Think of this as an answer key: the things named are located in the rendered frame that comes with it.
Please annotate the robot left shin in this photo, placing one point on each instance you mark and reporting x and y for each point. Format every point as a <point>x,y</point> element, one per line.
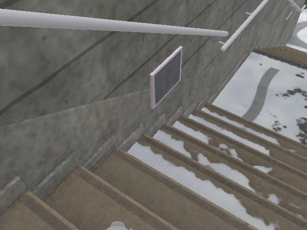
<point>117,223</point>

